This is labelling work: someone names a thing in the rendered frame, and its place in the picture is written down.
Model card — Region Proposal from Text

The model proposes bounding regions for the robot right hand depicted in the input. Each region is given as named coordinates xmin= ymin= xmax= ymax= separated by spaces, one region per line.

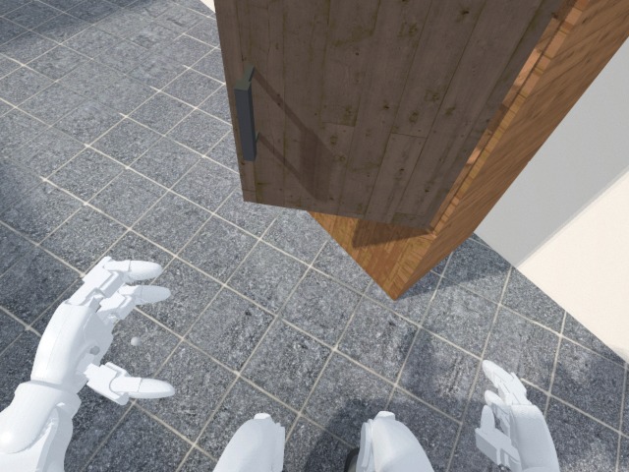
xmin=475 ymin=360 xmax=560 ymax=472

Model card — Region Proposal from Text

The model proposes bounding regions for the handle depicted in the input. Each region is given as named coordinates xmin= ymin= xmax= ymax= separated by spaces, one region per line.
xmin=234 ymin=65 xmax=259 ymax=161

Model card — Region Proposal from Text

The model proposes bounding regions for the robot left hand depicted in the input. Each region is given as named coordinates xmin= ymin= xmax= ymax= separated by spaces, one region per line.
xmin=30 ymin=256 xmax=175 ymax=405

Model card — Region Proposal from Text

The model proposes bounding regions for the robot thigh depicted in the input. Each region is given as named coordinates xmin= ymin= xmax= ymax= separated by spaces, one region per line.
xmin=359 ymin=418 xmax=434 ymax=472
xmin=213 ymin=419 xmax=285 ymax=472

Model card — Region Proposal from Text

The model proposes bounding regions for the left robot thigh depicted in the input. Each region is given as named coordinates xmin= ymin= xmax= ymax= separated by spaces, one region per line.
xmin=213 ymin=419 xmax=285 ymax=472

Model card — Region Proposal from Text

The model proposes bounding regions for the right robot thigh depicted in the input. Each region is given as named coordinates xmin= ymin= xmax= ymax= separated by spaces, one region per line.
xmin=359 ymin=418 xmax=434 ymax=472

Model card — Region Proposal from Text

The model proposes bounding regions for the cupboard door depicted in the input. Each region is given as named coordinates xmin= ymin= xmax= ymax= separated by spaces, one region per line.
xmin=213 ymin=0 xmax=562 ymax=229

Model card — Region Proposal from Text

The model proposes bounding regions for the robot left forearm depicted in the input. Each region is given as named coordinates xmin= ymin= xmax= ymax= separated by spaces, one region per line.
xmin=0 ymin=381 xmax=82 ymax=472

